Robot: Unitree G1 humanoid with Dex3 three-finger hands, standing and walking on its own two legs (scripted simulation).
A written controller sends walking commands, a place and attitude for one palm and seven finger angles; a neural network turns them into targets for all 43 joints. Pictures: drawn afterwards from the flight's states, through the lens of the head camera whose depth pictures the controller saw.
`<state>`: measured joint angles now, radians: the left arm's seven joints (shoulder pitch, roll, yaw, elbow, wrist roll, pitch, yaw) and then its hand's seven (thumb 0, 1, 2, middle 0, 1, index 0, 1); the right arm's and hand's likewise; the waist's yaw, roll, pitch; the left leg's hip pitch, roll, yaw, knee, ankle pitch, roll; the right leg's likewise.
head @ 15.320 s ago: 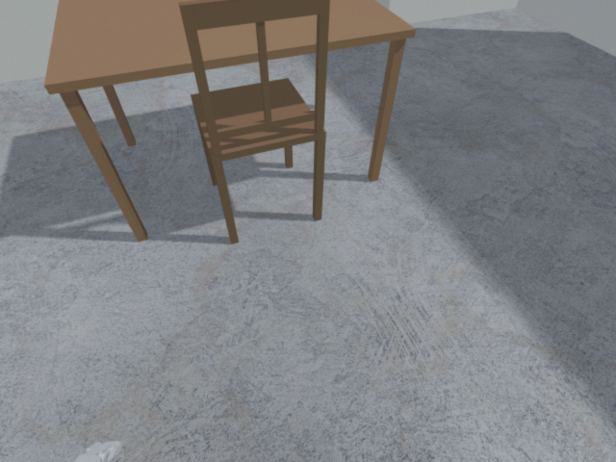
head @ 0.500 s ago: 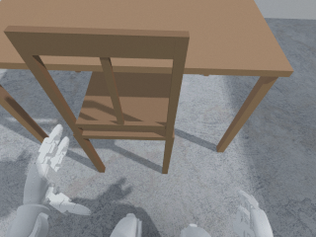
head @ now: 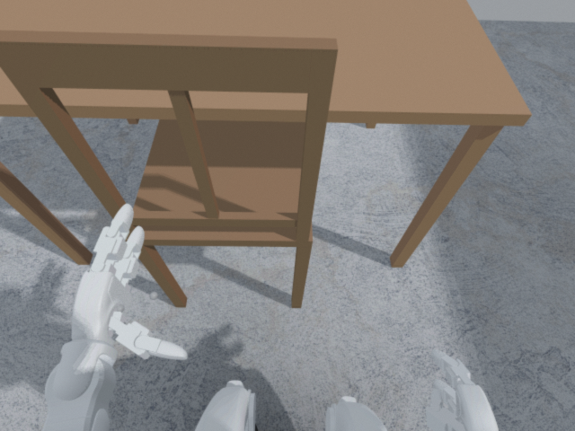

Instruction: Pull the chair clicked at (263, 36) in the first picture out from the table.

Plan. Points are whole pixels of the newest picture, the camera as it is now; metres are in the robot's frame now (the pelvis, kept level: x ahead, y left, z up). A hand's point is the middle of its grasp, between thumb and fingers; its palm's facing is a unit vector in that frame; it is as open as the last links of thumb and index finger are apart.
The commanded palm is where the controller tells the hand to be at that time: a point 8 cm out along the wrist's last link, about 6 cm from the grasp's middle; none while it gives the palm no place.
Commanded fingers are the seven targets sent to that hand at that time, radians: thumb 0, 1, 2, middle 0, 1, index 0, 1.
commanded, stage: aim the fingers beside a spindle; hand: left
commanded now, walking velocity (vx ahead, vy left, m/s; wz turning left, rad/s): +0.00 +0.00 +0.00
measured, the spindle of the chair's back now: (199, 164) +0.51 +0.17 +0.02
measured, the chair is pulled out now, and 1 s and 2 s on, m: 0.00 0.00 0.00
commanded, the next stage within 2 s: push the fingers through the gap in 1.54 s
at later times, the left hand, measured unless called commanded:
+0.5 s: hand (184, 270) +0.33 +0.16 +0.02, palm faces +0.01 -1.00 -0.03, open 16.9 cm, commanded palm +0.31 +0.21 +0.02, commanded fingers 0.00 -0.50 0.30 -0.06 -0.08 -0.06 -0.08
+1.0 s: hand (205, 250) +0.37 +0.14 +0.00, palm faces +0.01 -1.00 -0.03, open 16.9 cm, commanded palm +0.34 +0.20 +0.00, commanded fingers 0.00 -0.50 0.30 -0.06 -0.08 -0.06 -0.08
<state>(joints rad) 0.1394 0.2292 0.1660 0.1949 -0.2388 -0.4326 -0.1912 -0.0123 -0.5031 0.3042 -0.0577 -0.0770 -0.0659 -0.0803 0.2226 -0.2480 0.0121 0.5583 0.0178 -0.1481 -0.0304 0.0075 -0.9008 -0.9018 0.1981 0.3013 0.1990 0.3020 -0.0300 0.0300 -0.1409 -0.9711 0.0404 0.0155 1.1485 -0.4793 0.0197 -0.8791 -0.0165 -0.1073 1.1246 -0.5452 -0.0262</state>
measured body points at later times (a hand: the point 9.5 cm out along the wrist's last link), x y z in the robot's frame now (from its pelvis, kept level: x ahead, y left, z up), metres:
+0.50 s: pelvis +0.00 +0.00 -0.01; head +0.10 +0.00 +0.43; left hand +0.32 +0.21 +0.02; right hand +0.15 -0.25 -0.12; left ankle +0.04 +0.11 -0.65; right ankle +0.00 -0.11 -0.65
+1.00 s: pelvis -0.01 +0.00 -0.03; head +0.11 +0.00 +0.41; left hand +0.36 +0.19 +0.00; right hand +0.12 -0.26 -0.14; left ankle +0.04 +0.11 -0.65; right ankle +0.00 -0.11 -0.65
